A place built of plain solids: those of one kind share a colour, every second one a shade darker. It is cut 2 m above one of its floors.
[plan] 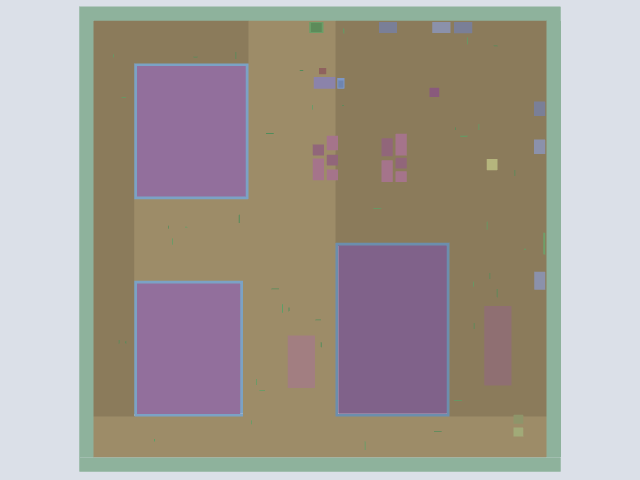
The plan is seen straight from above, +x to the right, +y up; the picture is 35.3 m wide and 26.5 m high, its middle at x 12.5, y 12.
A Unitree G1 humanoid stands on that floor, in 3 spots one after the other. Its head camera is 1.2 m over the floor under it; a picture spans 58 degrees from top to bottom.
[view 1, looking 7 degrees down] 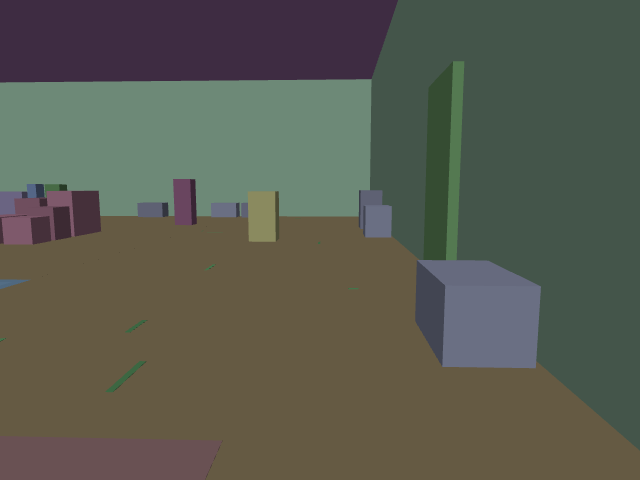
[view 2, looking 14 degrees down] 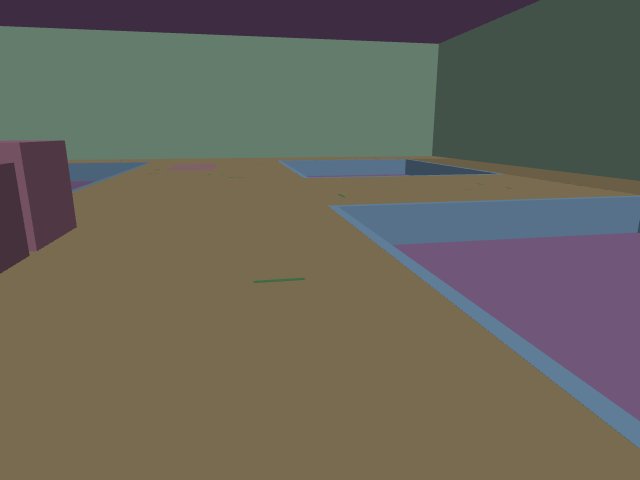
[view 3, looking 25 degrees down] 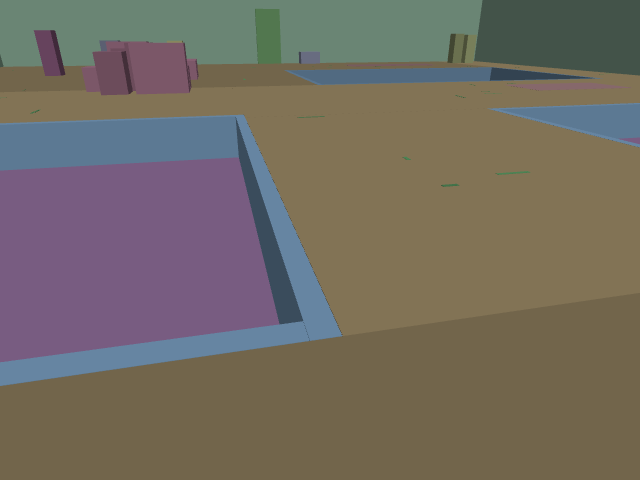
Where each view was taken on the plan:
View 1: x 23.60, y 6.45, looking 92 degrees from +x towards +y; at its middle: floor_deck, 9.85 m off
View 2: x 10.05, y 21.30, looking -101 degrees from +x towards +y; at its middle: floor_deck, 4.96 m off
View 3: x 0.75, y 14.70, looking -13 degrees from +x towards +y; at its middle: floor_deck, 2.84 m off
